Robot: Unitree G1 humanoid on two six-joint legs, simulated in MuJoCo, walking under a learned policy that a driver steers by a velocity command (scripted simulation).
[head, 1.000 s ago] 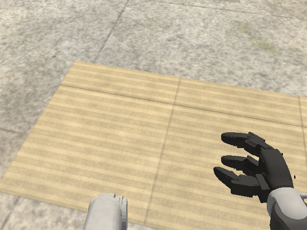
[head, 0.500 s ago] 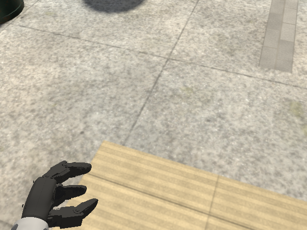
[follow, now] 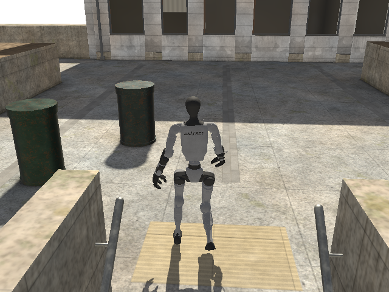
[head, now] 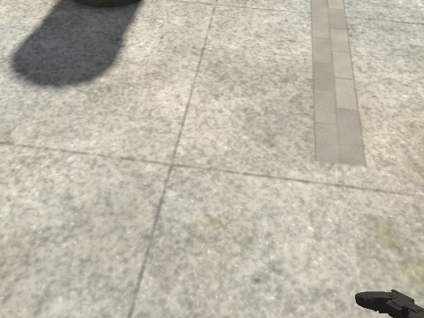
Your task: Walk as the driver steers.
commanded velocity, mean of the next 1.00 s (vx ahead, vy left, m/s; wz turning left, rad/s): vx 1.00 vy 0.00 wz -0.56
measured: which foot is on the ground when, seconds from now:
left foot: down 0.00-0.34, up 0.36-0.76, down 0.78-1.00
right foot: up 0.00-0.34, down 0.36-0.80, up 0.82-1.00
